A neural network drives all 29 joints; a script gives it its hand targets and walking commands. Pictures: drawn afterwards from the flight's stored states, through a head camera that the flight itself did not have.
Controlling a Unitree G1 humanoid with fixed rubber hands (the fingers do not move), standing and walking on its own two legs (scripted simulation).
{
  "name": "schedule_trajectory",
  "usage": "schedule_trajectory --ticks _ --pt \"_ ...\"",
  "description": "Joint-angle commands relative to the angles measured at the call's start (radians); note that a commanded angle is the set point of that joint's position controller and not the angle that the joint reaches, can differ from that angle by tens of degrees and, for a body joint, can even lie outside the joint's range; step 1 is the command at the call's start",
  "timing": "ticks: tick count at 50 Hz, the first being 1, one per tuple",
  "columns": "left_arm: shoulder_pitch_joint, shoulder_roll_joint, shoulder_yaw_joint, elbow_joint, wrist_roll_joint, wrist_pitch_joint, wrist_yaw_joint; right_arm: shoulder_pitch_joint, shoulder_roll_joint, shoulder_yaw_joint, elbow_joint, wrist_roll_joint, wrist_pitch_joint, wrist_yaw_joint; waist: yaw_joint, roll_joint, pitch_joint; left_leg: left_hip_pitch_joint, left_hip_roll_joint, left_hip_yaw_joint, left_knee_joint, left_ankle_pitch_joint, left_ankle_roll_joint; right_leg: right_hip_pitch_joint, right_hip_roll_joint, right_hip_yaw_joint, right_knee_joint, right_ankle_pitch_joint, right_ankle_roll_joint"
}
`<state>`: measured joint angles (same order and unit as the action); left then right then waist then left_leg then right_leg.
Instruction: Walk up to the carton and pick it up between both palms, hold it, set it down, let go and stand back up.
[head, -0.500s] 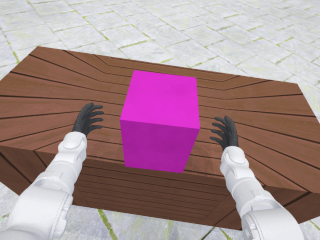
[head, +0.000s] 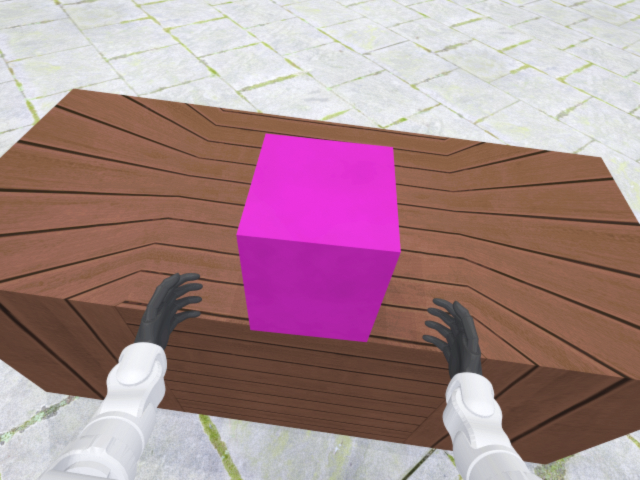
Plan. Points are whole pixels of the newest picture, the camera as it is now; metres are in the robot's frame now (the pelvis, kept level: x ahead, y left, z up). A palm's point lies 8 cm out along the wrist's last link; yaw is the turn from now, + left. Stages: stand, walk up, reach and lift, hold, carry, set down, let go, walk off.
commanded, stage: set down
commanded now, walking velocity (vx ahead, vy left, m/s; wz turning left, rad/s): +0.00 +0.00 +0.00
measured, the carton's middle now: (318, 242) +0.48 +0.01 -0.01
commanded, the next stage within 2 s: let go in 1.34 s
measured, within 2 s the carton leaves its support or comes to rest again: neither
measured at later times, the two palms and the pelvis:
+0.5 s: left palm (145, 392) +0.25 +0.23 -0.06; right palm (457, 412) +0.24 -0.18 -0.06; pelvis +0.01 +0.00 +0.00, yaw +0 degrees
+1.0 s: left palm (142, 437) +0.20 +0.22 -0.06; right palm (492, 447) +0.20 -0.22 -0.06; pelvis +0.03 -0.01 +0.02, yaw -1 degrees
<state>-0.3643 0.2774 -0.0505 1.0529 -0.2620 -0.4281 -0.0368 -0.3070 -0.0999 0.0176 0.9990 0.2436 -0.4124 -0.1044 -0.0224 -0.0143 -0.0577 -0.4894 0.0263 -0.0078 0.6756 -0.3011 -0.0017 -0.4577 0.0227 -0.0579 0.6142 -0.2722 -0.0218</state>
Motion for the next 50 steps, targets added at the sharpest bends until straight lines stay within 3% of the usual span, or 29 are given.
schedule_trajectory --ticks 1,3,4,6,7,8,11,12,15,16,19,21,24,27,31,34,37,39,44,46,47,50 --pt "-0.238 0.154 0.042 -0.164 0.000 -0.096 -0.003 -0.262 -0.072 -0.003 -0.175 -0.017 -0.107 0.000 0.011 0.052 -0.399 0.179 -0.036 -0.004 -0.022 0.260 -0.039 0.127 -0.011 0.071 -0.053 0.135 0.008" --pt "-0.173 0.154 0.048 -0.148 0.003 -0.099 -0.015 -0.205 -0.062 0.012 -0.164 -0.024 -0.123 -0.006 0.024 0.037 -0.364 0.158 -0.039 -0.004 -0.026 0.254 -0.032 0.159 -0.010 0.074 -0.042 0.149 0.010" --pt "-0.209 0.168 0.042 -0.154 0.003 -0.095 -0.017 -0.240 -0.074 -0.008 -0.152 -0.033 -0.127 -0.007 0.007 0.055 -0.355 0.162 -0.038 -0.003 -0.033 0.256 -0.032 0.143 -0.010 0.067 -0.046 0.148 0.005" --pt "-0.178 0.155 0.032 -0.204 0.005 -0.097 -0.014 -0.199 -0.067 -0.013 -0.140 -0.036 -0.142 -0.004 0.005 0.074 -0.357 0.185 -0.030 -0.010 -0.023 0.264 -0.047 0.111 -0.003 0.058 -0.044 0.134 -0.007" --pt "-0.119 0.154 0.047 -0.216 0.015 -0.097 -0.012 -0.164 -0.063 0.000 -0.158 -0.040 -0.152 0.000 0.025 0.068 -0.348 0.187 -0.032 -0.006 -0.018 0.266 -0.042 0.135 -0.007 0.071 -0.040 0.139 -0.003" --pt "-0.123 0.155 0.039 -0.224 0.018 -0.097 -0.012 -0.162 -0.066 -0.007 -0.145 -0.045 -0.157 -0.001 0.003 0.072 -0.341 0.184 -0.031 -0.005 -0.022 0.267 -0.047 0.126 -0.003 0.062 -0.040 0.145 -0.004" --pt "-0.089 0.147 0.038 -0.272 0.009 -0.100 -0.004 -0.127 -0.057 -0.021 -0.160 -0.051 -0.168 0.004 0.004 0.090 -0.349 0.205 -0.028 -0.014 -0.027 0.238 -0.054 0.122 -0.001 0.058 -0.042 0.117 -0.013" --pt "-0.083 0.143 0.024 -0.270 0.006 -0.096 -0.004 -0.113 -0.054 -0.023 -0.152 -0.060 -0.165 0.006 -0.013 0.079 -0.332 0.197 -0.028 -0.009 -0.028 0.219 -0.050 0.116 -0.003 0.059 -0.042 0.101 -0.011" --pt "-0.040 0.128 0.014 -0.297 0.020 -0.083 0.002 -0.091 -0.044 -0.026 -0.139 -0.065 -0.161 0.018 -0.003 0.102 -0.312 0.210 -0.024 -0.015 -0.042 0.230 -0.050 0.127 -0.005 0.060 -0.047 0.096 -0.019" --pt "-0.017 0.129 0.010 -0.296 0.022 -0.075 0.004 -0.065 -0.048 -0.023 -0.140 -0.071 -0.157 0.024 -0.008 0.099 -0.306 0.225 -0.022 -0.021 -0.045 0.221 -0.051 0.125 -0.007 0.059 -0.050 0.091 -0.022" --pt "0.055 0.141 0.039 -0.313 0.045 -0.042 0.005 -0.008 -0.054 -0.008 -0.157 -0.072 -0.144 0.032 0.017 0.071 -0.289 0.236 -0.024 -0.017 -0.059 0.250 -0.046 0.168 0.000 0.059 -0.056 0.126 -0.018" --pt "0.088 0.139 0.035 -0.331 0.056 -0.019 0.010 0.003 -0.069 -0.029 -0.159 -0.078 -0.141 0.035 0.016 0.081 -0.272 0.254 -0.019 -0.017 -0.072 0.251 -0.047 0.168 0.000 0.052 -0.071 0.115 -0.019" --pt "0.043 0.144 0.039 -0.369 0.055 0.009 0.015 -0.011 -0.062 -0.044 -0.190 -0.098 -0.125 0.040 0.011 0.076 -0.238 0.273 -0.013 -0.018 -0.100 0.222 -0.044 0.159 -0.003 0.048 -0.091 0.083 -0.020" --pt "0.120 0.132 0.046 -0.390 0.078 0.044 0.028 0.047 -0.065 -0.037 -0.194 -0.097 -0.091 0.045 0.024 0.084 -0.172 0.269 -0.013 -0.009 -0.140 0.210 -0.042 0.219 -0.004 0.055 -0.118 0.082 -0.023" --pt "0.198 0.096 0.039 -0.454 0.098 0.103 0.031 0.126 -0.073 -0.034 -0.248 -0.108 -0.070 0.054 0.020 0.080 -0.162 0.345 -0.012 0.000 -0.168 0.277 -0.048 0.271 -0.006 0.052 -0.159 0.129 -0.024" --pt "0.275 0.106 0.045 -0.465 0.125 0.149 0.023 0.182 -0.083 -0.028 -0.257 -0.104 -0.044 0.055 0.030 0.051 -0.108 0.385 -0.020 0.010 -0.191 0.334 -0.035 0.306 -0.008 0.059 -0.187 0.196 -0.015" --pt "0.310 0.105 0.068 -0.476 0.152 0.193 0.022 0.218 -0.097 -0.027 -0.258 -0.114 -0.019 0.058 0.038 0.059 -0.074 0.407 -0.018 0.012 -0.222 0.345 -0.035 0.326 -0.014 0.065 -0.214 0.209 -0.013" --pt "0.337 0.098 0.065 -0.527 0.154 0.215 0.025 0.238 -0.097 -0.022 -0.313 -0.118 -0.007 0.062 0.048 0.028 -0.056 0.423 -0.023 0.018 -0.236 0.348 -0.024 0.340 -0.012 0.066 -0.224 0.228 -0.008" --pt "0.363 0.094 0.072 -0.560 0.174 0.264 0.029 0.284 -0.101 -0.037 -0.318 -0.149 0.037 0.070 0.045 0.045 -0.006 0.437 -0.023 0.035 -0.267 0.310 -0.022 0.330 -0.023 0.068 -0.262 0.191 -0.013" --pt "0.370 0.083 0.052 -0.560 0.155 0.278 0.029 0.302 -0.093 -0.037 -0.340 -0.156 0.054 0.069 0.028 0.011 0.005 0.444 -0.026 0.038 -0.273 0.282 -0.012 0.319 -0.030 0.078 -0.272 0.197 -0.005" --pt "0.392 0.082 0.063 -0.559 0.167 0.288 0.028 0.320 -0.108 -0.038 -0.337 -0.167 0.062 0.071 0.037 0.007 0.008 0.435 -0.027 0.039 -0.281 0.286 -0.014 0.326 -0.026 0.073 -0.268 0.215 -0.005" --pt "0.390 0.100 0.068 -0.589 0.181 0.313 0.033 0.321 -0.110 -0.046 -0.359 -0.173 0.076 0.071 0.035 0.028 -0.014 0.435 -0.028 0.047 -0.285 0.297 -0.012 0.356 -0.030 0.079 -0.267 0.241 -0.001"
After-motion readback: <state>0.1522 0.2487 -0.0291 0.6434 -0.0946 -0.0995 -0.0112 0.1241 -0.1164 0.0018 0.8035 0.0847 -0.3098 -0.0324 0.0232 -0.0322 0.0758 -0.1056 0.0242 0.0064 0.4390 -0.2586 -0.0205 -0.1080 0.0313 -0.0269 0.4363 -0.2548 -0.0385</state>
